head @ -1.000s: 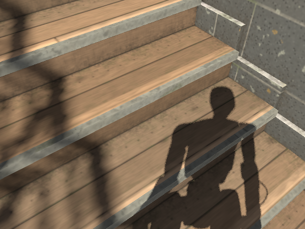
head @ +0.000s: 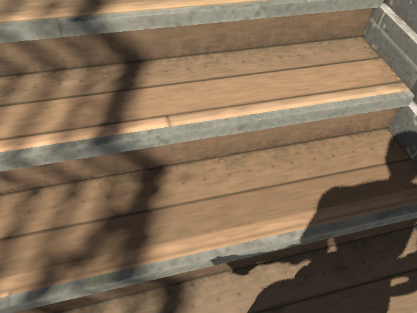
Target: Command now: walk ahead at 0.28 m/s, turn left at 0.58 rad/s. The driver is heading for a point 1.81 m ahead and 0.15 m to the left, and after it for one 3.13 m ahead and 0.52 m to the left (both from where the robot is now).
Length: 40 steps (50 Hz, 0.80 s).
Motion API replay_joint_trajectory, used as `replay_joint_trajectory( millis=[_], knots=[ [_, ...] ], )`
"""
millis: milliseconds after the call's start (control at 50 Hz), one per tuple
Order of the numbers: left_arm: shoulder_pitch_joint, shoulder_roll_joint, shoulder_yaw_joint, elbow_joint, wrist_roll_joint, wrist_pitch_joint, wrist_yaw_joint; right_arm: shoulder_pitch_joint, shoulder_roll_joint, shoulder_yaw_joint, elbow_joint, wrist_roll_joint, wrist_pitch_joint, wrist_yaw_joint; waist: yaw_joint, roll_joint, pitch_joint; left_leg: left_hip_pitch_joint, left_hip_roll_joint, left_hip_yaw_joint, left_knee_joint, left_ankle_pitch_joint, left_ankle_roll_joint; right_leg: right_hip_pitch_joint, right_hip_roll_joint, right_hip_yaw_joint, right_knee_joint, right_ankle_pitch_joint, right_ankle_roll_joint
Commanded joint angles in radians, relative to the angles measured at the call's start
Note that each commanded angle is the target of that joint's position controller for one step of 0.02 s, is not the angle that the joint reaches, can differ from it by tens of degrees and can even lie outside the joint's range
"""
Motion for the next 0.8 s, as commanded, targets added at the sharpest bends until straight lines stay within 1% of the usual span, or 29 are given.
replay_joint_trajectory(
  millis=[20, 80, 120, 160, 180, 200, 220, 240, 260, 280, 300, 320, 340, 360, 380, 400, 420, 440, 480, 500, 540, 580, 600, 640, 680, 720, 740, 780, 800],
  knots=[
    [-0.215, 0.04, 0.012, -0.134, 0.004, -0.055, -0.01, 0.131, -0.156, -0.051, -0.02, 0.003, -0.041, 0.001, -0.062, 0.112, -0.002, 0.402, 0.316, -0.554, -0.317, -0.226, 0.161, -0.412, -0.008, 0.027, 0.123, -0.087, -0.022],
    [-0.297, 0.018, 0.001, -0.172, 0.015, -0.074, -0.018, 0.214, -0.159, -0.053, 0.029, 0.011, -0.076, 0.005, -0.087, 0.119, 0.037, 0.512, 0.344, -0.592, -0.351, -0.152, 0.219, -0.579, -0.011, 0.034, 0.25, -0.219, -0.037],
    [-0.38, -0.008, -0.01, -0.223, 0.021, -0.079, -0.018, 0.265, -0.162, -0.053, 0.07, 0.004, -0.098, 0.009, -0.114, 0.172, 0.053, 0.59, 0.37, -0.613, -0.345, -0.052, 0.239, -0.746, -0.002, 0.058, 0.468, -0.369, -0.055],
    [-0.444, -0.034, -0.027, -0.284, 0.022, -0.087, -0.012, 0.281, -0.155, -0.049, 0.111, 0.003, -0.112, 0.013, -0.09, 0.144, 0.08, 0.569, 0.382, -0.568, -0.346, 0.024, 0.214, -0.827, -0.018, 0.097, 0.508, -0.493, -0.067],
    [-0.47, -0.03, -0.032, -0.311, 0.018, -0.088, -0.01, 0.258, -0.158, -0.046, 0.118, 0.001, -0.116, 0.017, -0.072, 0.122, 0.097, 0.495, 0.364, -0.527, -0.375, 0.035, 0.191, -0.789, -0.027, 0.085, 0.429, -0.508, -0.065],
    [-0.518, -0.043, -0.049, -0.357, 0.02, -0.08, -0.012, 0.252, -0.153, -0.046, 0.138, 0.019, -0.101, 0.025, -0.065, 0.097, 0.091, 0.35, 0.315, -0.476, -0.456, -0.02, 0.156, -0.634, -0.045, 0.066, 0.239, -0.49, -0.067],
    [-0.526, -0.028, -0.047, -0.381, 0.013, -0.068, -0.017, 0.235, -0.17, -0.047, 0.143, 0.014, -0.092, 0.025, -0.054, 0.11, 0.095, 0.233, 0.318, -0.467, -0.551, -0.001, 0.162, -0.49, -0.051, 0.014, 0.136, -0.424, -0.059],
    [-0.471, -0.037, -0.057, -0.386, 0.004, -0.048, -0.028, 0.174, -0.183, -0.049, 0.115, 0.041, -0.08, 0.02, -0.024, 0.105, 0.021, 0.053, 0.336, -0.406, -0.708, 0.155, 0.159, -0.1, -0.076, -0.055, -0.053, -0.316, -0.083],
    [-0.398, -0.015, -0.046, -0.371, -0.009, -0.03, -0.022, 0.095, -0.197, -0.053, 0.096, 0.04, -0.071, 0.023, 0.021, 0.127, -0.006, -0.08, 0.323, -0.329, -0.743, 0.295, 0.133, 0.191, -0.076, -0.094, -0.196, -0.297, -0.102],
    [-0.196, 0.017, -0.013, -0.295, -0.042, -0.024, -0.01, 0.017, -0.188, -0.057, 0.057, 0.042, -0.076, 0.031, 0.105, 0.188, -0.123, -0.148, 0.29, -0.221, -0.652, 0.793, 0.107, 0.564, 0.001, -0.147, -0.293, -0.359, -0.114],
    [0.014, 0.08, 0.033, -0.223, -0.062, -0.028, 0.004, 0.029, -0.234, -0.072, 0.043, 0.045, -0.095, 0.045, 0.185, 0.176, -0.282, -0.063, 0.299, -0.212, -0.441, 1.279, 0.055, 0.794, 0.05, -0.121, -0.297, -0.351, -0.121],
    [0.171, 0.121, 0.067, -0.192, -0.075, -0.028, 0.011, 0.007, -0.298, -0.098, 0.044, 0.05, -0.107, 0.062, 0.294, 0.178, -0.382, 0.075, 0.296, -0.197, -0.187, 1.421, 0.013, 0.85, 0.054, -0.092, -0.5, -0.325, -0.118],
    [0.237, 0.189, 0.096, -0.161, -0.051, -0.041, 0.018, -0.001, -0.278, -0.099, 0.046, 0.032, -0.132, 0.085, 0.329, 0.042, -0.439, 0.065, 0.249, -0.204, 0.149, 1.18, -0.007, 0.927, 0.005, 0.06, -0.682, -0.494, -0.132],
    [0.218, 0.294, 0.11, -0.126, -0.021, -0.051, 0.021, -0.036, -0.106, -0.064, -0.049, 0.026, -0.123, 0.114, 0.262, -0.446, -0.441, -0.244, 0.041, -0.139, 0.563, 0.126, -0.065, 0.957, -0.297, 0.649, -1.096, -0.727, -0.217],
    [0.084, 0.246, 0.11, -0.152, -0.053, -0.031, 0.03, 0.048, -0.064, -0.052, -0.063, -0.055, -0.121, 0.123, 0.161, -0.388, -0.42, -0.359, 0.069, -0.182, 0.925, 0.094, -0.062, 0.838, -0.356, 1.016, -1.325, -0.926, -0.215],
    [-0.021, 0.171, 0.086, -0.135, -0.062, -0.033, 0.028, 0.052, -0.025, -0.042, -0.074, -0.076, -0.108, 0.118, 0.07, -0.264, -0.237, -0.431, 0.127, -0.116, 1.05, 0.168, -0.058, 0.68, -0.336, 0.934, -1.327, -1.119, -0.191],
    [-0.06, 0.094, 0.068, -0.075, -0.064, -0.047, 0.026, 0.05, 0.01, -0.023, -0.068, -0.085, -0.095, 0.112, 0.024, -0.14, -0.055, -0.476, 0.156, -0.026, 1.109, 0.226, -0.053, 0.514, -0.298, 0.75, -1.251, -1.036, -0.192],
    [-0.041, 0.046, 0.057, -0.025, -0.062, -0.065, 0.017, 0.034, 0.034, -0.009, -0.073, -0.086, -0.077, 0.107, 0.003, -0.033, -0.004, -0.495, 0.173, -0.014, 1.202, 0.265, -0.039, 0.434, -0.273, 0.595, -1.176, -0.851, -0.182],
    [0.058, 0.005, 0.051, 0.115, -0.037, -0.102, -0.003, 0.001, 0.062, 0.017, -0.084, -0.047, -0.056, 0.101, 0.001, 0.009, 0.03, -0.58, 0.144, -0.03, 1.342, 0.202, -0.003, 0.429, -0.226, 0.362, -1.192, -0.54, -0.173],
    [0.086, 0.006, 0.057, 0.162, -0.039, -0.125, -0.016, -0.038, 0.075, 0.025, -0.094, -0.037, -0.049, 0.093, -0.005, 0.011, 0.042, -0.635, 0.138, -0.058, 1.378, 0.176, 0.003, 0.459, -0.218, 0.307, -1.215, -0.455, -0.172],
    [0.157, -0.003, 0.062, 0.23, -0.053, -0.146, -0.033, -0.079, 0.096, 0.04, -0.113, -0.032, -0.034, 0.074, -0.011, 0.017, 0.071, -0.751, 0.155, -0.082, 1.372, 0.162, -0.001, 0.522, -0.211, 0.2, -1.232, -0.314, -0.152],
    [0.16, 0.004, 0.059, 0.239, -0.057, -0.159, -0.027, -0.137, 0.054, 0.035, -0.117, -0.03, -0.021, 0.076, -0.008, 0.058, 0.089, -0.72, 0.157, -0.055, 1.192, 0.249, -0.021, 0.488, -0.189, 0.095, -1.283, -0.252, -0.153],
    [0.219, 0.002, 0.055, 0.262, -0.052, -0.17, -0.019, -0.15, 0.062, 0.027, -0.093, -0.02, -0.012, 0.064, 0.022, 0.047, 0.063, -0.763, 0.123, -0.006, 1.38, 0.253, -0.024, 0.54, -0.226, 0.106, -1.303, -0.15, -0.195],
    [0.239, 0.049, 0.063, 0.268, -0.06, -0.189, -0.017, -0.2, 0.065, 0.03, -0.122, -0.031, -0.01, 0.055, 0.013, 0.058, 0.074, -0.856, 0.149, -0.019, 1.391, 0.191, -0.023, 0.612, -0.239, 0.086, -1.339, -0.144, -0.205],
    [0.326, 0.098, 0.075, 0.304, -0.043, -0.201, -0.021, -0.358, 0.089, 0.039, -0.186, -0.04, -0.018, 0.045, 0.065, 0.018, 0.087, -1.077, 0.165, 0.006, 1.537, 0.0, 0.008, 0.819, -0.278, 0.109, -1.403, -0.153, -0.228],
    [0.406, 0.077, 0.07, 0.349, -0.041, -0.203, -0.009, -0.494, 0.112, 0.052, -0.252, -0.044, -0.015, 0.047, 0.097, 0.004, 0.108, -1.176, 0.218, 0.067, 1.496, -0.125, 0.018, 0.934, -0.268, 0.085, -1.449, -0.163, -0.21],
    [0.442, 0.047, 0.064, 0.372, -0.049, -0.189, 0.002, -0.559, 0.136, 0.076, -0.298, -0.04, -0.018, 0.057, 0.093, 0.035, 0.117, -1.134, 0.277, 0.118, 1.307, -0.137, 0.015, 0.915, -0.223, 0.034, -1.486, -0.2, -0.171],
    [0.484, 0.036, 0.061, 0.388, -0.047, -0.165, 0.031, -0.618, 0.115, 0.076, -0.331, -0.034, -0.013, 0.081, 0.126, 0.014, 0.109, -1.056, 0.336, 0.208, 1.112, -0.128, 0.0, 0.947, -0.207, 0.007, -1.574, -0.056, -0.189],
    [0.459, 0.052, 0.063, 0.368, -0.076, -0.152, 0.042, -0.587, 0.139, 0.103, -0.334, -0.014, -0.006, 0.109, 0.128, 0.0, 0.066, -0.758, 0.356, 0.267, 0.779, -0.112, 0.027, 0.851, -0.19, -0.068, -1.703, 0.117, -0.215]
  ],
)
Keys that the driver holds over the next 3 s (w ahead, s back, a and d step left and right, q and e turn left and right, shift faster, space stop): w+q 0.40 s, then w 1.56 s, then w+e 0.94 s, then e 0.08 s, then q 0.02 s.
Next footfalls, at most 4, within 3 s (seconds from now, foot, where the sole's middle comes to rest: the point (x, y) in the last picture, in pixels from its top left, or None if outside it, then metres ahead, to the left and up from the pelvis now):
0.34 right None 0.36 -0.21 -0.59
0.88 left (153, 218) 0.61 0.11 -0.43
1.40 right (186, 94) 0.91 0.03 -0.27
1.88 left None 1.15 0.27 -0.11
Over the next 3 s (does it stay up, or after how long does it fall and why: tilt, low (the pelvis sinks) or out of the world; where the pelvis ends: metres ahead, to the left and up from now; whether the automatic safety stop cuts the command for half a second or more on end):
stays up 1.64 0.24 0.91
